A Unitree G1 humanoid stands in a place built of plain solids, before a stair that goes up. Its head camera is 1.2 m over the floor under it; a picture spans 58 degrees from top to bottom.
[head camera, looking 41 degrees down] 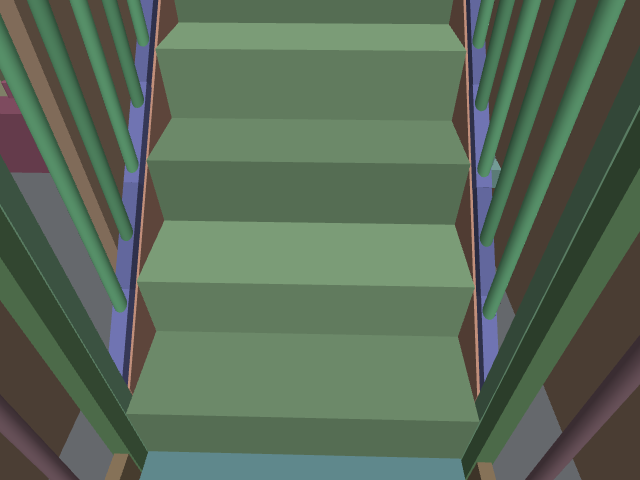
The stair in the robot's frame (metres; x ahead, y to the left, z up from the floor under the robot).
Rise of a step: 0.20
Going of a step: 0.24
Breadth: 0.84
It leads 1 degrees to the right of straight ahead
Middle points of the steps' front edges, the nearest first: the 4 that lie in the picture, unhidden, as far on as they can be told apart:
0.50 0.04 0.21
0.74 0.04 0.41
0.98 0.03 0.62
1.22 0.03 0.82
